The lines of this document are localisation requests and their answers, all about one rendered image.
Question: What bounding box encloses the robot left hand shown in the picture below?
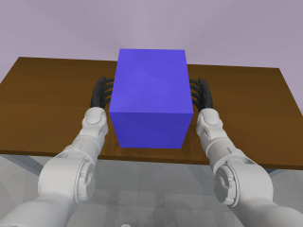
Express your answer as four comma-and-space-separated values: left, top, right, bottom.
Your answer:
90, 77, 115, 110

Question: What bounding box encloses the right robot forearm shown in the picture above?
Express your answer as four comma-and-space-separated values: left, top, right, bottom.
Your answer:
196, 108, 274, 196

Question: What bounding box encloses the table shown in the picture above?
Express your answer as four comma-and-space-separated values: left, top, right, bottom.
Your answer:
0, 57, 303, 178

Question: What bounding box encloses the left robot upper arm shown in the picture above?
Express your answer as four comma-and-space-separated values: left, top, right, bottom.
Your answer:
0, 158, 96, 227

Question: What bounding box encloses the carton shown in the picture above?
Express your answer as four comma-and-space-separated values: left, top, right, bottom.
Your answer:
109, 48, 194, 148

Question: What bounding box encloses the right robot upper arm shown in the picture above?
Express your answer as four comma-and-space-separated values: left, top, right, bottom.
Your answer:
214, 164, 303, 227

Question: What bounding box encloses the robot right hand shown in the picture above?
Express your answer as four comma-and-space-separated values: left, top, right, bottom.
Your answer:
189, 78, 214, 112

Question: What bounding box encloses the left robot forearm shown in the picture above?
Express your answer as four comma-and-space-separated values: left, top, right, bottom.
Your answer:
38, 107, 109, 194

